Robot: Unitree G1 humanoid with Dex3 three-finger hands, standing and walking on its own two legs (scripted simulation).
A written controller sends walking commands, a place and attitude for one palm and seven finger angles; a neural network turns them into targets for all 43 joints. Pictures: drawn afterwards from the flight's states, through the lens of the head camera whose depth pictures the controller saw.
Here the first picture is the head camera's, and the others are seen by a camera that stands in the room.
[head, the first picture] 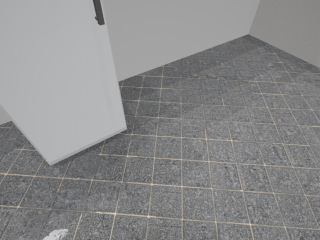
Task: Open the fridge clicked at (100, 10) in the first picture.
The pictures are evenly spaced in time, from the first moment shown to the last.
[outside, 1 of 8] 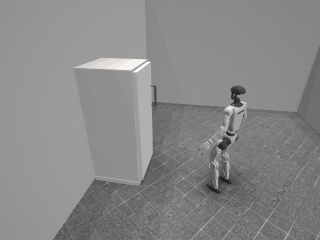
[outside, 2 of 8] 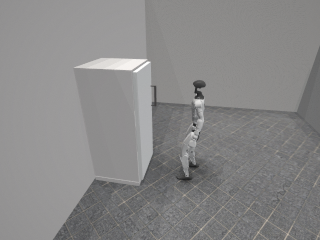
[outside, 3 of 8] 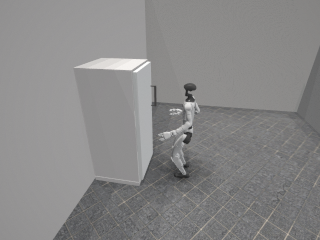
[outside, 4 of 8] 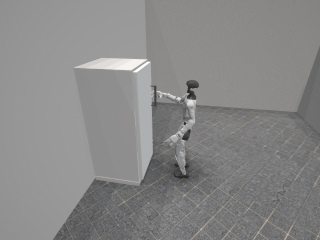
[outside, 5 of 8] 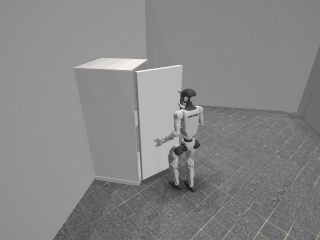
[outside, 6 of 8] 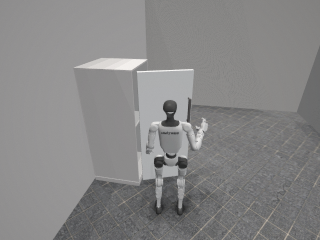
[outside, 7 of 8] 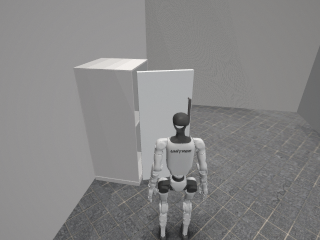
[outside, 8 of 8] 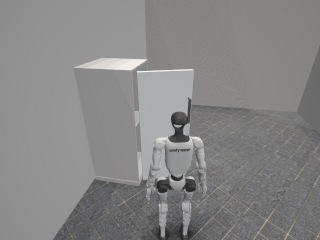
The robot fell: no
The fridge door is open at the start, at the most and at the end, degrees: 0 74 69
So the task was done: yes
